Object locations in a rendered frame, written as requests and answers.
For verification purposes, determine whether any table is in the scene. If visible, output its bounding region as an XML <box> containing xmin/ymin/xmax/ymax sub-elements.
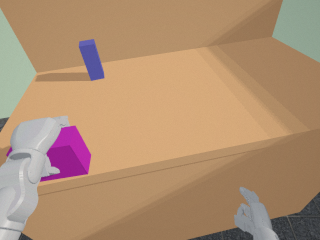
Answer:
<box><xmin>0</xmin><ymin>0</ymin><xmax>320</xmax><ymax>240</ymax></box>

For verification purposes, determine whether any left robot hand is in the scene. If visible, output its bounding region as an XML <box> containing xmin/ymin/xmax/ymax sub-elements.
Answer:
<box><xmin>10</xmin><ymin>115</ymin><xmax>70</xmax><ymax>178</ymax></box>

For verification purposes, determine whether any left robot forearm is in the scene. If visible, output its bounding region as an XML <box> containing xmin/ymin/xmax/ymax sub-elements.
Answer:
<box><xmin>0</xmin><ymin>148</ymin><xmax>46</xmax><ymax>240</ymax></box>

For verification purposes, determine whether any right robot hand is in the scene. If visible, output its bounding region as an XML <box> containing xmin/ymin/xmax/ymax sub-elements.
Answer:
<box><xmin>234</xmin><ymin>187</ymin><xmax>273</xmax><ymax>235</ymax></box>

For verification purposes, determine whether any sponge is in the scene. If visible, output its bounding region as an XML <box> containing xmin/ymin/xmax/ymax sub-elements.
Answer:
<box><xmin>6</xmin><ymin>125</ymin><xmax>91</xmax><ymax>182</ymax></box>

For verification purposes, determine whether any right robot forearm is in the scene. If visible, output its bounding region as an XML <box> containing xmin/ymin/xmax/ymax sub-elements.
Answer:
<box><xmin>253</xmin><ymin>227</ymin><xmax>279</xmax><ymax>240</ymax></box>

